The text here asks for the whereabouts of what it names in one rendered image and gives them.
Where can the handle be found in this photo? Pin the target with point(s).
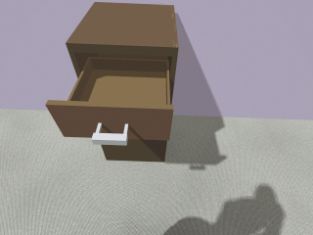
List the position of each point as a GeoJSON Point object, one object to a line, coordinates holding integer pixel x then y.
{"type": "Point", "coordinates": [118, 139]}

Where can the cabinet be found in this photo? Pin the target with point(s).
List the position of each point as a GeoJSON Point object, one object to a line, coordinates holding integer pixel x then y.
{"type": "Point", "coordinates": [128, 31]}

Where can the drawer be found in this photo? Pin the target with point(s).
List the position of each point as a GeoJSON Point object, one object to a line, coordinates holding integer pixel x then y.
{"type": "Point", "coordinates": [115, 92]}

